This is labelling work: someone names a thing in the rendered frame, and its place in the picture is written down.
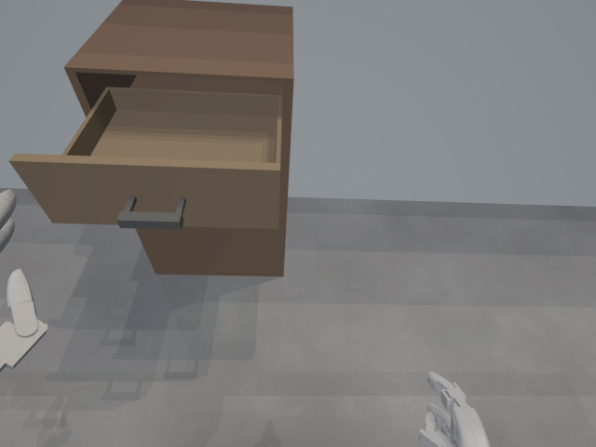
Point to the drawer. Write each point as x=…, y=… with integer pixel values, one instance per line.
x=219, y=150

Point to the handle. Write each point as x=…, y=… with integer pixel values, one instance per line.
x=151, y=220

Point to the left robot hand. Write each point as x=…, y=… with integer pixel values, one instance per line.
x=18, y=338

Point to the right robot hand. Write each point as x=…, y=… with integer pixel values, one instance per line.
x=463, y=428

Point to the cabinet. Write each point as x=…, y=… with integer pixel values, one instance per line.
x=198, y=46

